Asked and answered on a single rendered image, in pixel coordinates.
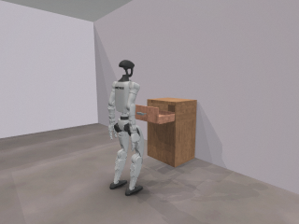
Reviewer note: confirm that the left robot hand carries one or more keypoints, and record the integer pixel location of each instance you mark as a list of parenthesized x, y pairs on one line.
[(110, 129)]

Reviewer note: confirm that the humanoid robot head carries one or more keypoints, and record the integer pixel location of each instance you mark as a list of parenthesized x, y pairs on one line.
[(125, 64)]

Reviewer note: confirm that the left robot forearm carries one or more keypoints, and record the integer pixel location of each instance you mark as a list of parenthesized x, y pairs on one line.
[(111, 112)]

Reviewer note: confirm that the right robot hand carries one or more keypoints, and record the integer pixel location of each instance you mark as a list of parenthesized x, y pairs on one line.
[(135, 138)]

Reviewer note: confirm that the right robot upper arm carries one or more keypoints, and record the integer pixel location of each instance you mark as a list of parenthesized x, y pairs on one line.
[(134, 88)]

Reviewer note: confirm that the robot left foot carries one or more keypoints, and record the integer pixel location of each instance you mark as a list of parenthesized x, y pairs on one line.
[(114, 186)]

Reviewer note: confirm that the left robot upper arm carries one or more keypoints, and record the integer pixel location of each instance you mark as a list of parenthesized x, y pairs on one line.
[(111, 100)]

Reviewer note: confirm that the handle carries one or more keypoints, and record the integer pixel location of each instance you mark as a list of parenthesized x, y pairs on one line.
[(139, 113)]

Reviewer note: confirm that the right robot forearm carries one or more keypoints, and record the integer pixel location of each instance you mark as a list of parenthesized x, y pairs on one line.
[(131, 117)]

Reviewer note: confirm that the cabinet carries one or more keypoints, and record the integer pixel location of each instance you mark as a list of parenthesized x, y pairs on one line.
[(173, 142)]

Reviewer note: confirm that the drawer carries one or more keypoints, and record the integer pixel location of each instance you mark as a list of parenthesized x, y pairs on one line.
[(153, 114)]

